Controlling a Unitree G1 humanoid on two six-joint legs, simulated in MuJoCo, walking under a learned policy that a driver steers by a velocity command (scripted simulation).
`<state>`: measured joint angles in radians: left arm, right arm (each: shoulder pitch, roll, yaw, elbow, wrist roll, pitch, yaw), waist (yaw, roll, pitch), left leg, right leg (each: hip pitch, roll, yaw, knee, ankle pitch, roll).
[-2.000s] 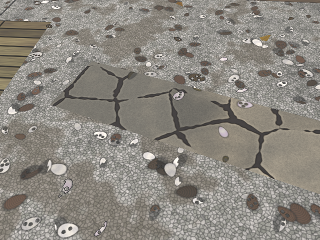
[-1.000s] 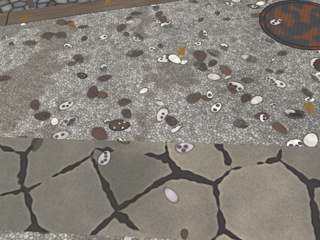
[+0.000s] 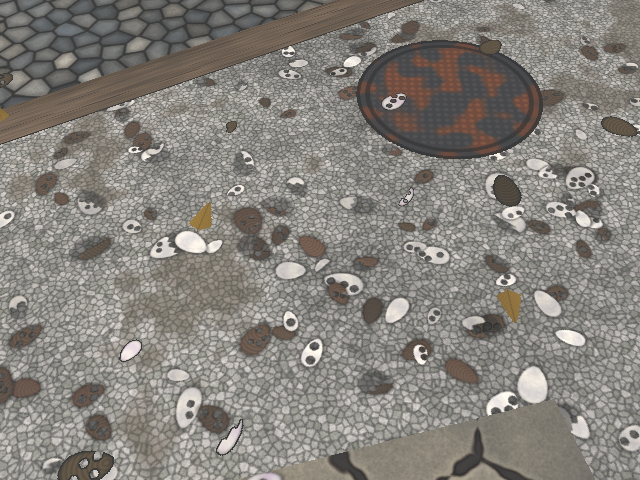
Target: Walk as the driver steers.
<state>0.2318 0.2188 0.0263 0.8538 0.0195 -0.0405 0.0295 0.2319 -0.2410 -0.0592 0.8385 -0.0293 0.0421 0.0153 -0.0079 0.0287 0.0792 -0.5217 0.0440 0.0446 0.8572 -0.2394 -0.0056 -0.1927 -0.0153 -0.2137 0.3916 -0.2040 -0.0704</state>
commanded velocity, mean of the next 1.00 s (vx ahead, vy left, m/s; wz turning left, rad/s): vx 0.02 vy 0.00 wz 0.56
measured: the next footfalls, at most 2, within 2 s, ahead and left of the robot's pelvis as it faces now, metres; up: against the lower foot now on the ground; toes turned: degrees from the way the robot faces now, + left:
left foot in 0.14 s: +0.08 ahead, +0.11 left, +0.00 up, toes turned +10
right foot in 0.62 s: +0.10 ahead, -0.08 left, +0.00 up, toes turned +26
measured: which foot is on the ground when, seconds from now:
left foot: up 0.00-0.12, down 0.14-0.62, up 0.64-1.00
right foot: down 0.00-0.14, up 0.16-0.60, down 0.62-1.00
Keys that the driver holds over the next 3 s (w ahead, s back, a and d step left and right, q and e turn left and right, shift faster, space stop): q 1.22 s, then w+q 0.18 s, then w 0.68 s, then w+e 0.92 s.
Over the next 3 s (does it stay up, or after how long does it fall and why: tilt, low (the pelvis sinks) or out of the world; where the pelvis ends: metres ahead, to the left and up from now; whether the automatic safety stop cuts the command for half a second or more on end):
stays up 0.51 0.60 0.00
